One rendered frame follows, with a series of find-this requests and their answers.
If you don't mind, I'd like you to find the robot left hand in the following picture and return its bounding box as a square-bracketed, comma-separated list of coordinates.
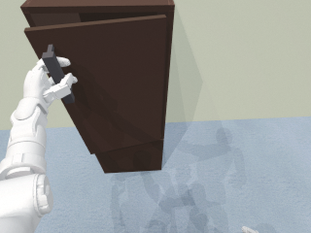
[23, 56, 78, 108]

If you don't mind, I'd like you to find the left robot upper arm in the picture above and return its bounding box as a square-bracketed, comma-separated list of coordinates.
[0, 173, 53, 233]

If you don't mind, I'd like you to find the robot left forearm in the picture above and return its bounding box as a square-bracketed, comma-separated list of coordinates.
[0, 97, 49, 181]

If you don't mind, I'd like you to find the handle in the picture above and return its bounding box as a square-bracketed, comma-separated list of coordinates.
[42, 44, 75, 104]

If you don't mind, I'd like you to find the cupboard door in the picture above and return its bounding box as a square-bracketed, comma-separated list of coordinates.
[23, 15, 167, 154]

